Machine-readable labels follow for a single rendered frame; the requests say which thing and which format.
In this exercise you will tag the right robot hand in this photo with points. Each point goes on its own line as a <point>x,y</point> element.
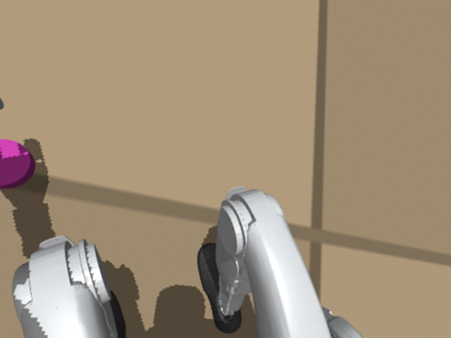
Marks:
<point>339,327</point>

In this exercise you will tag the left robot foot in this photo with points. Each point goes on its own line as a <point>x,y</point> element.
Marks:
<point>118,316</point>

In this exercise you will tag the right robot foot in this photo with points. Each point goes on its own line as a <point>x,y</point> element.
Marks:
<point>209,276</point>

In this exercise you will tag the tin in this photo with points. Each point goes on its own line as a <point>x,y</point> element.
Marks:
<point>17,164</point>

